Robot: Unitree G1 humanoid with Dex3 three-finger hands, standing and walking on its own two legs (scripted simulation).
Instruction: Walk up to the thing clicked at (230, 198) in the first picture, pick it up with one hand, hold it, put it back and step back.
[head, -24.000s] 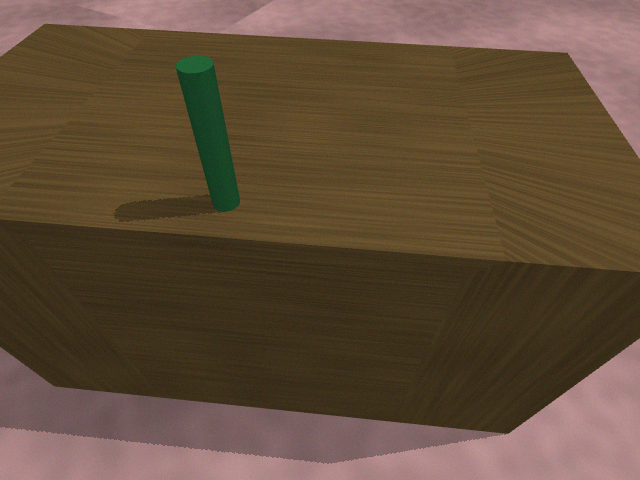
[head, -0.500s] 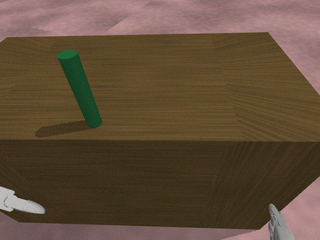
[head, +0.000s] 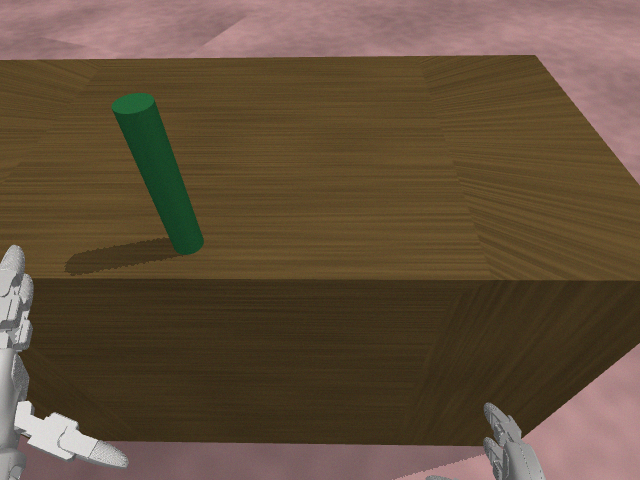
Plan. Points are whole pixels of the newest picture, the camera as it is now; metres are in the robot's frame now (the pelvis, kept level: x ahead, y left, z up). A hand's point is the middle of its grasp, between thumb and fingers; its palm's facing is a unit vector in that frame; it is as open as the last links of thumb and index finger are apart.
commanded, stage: home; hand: left
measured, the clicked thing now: (165, 185) +0.43 +0.23 +0.15
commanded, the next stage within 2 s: none
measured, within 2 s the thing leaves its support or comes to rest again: neither
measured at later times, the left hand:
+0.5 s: hand (200, 458) +0.17 +0.18 -0.10, palm faces +0.11 -0.98 -0.19, open 17.6 cm
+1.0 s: hand (184, 479) +0.15 +0.21 -0.13, palm faces -0.04 -0.95 -0.31, open 17.6 cm
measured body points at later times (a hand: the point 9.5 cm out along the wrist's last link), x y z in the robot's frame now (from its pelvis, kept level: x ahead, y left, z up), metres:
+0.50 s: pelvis +0.01 +0.00 +0.00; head +0.04 +0.01 +0.44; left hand +0.16 +0.23 -0.08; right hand +0.16 -0.23 -0.10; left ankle +0.02 +0.13 -0.73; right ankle +0.00 -0.13 -0.73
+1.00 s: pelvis +0.01 +0.00 -0.01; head +0.02 +0.00 +0.44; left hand +0.15 +0.25 -0.11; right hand +0.15 -0.26 -0.11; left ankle +0.02 +0.13 -0.73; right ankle +0.00 -0.13 -0.73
